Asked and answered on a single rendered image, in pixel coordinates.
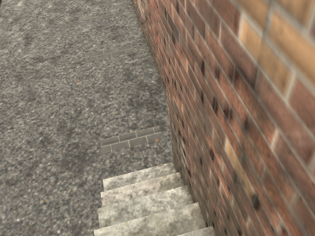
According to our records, stairs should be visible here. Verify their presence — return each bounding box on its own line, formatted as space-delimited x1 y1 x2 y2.
94 161 217 236

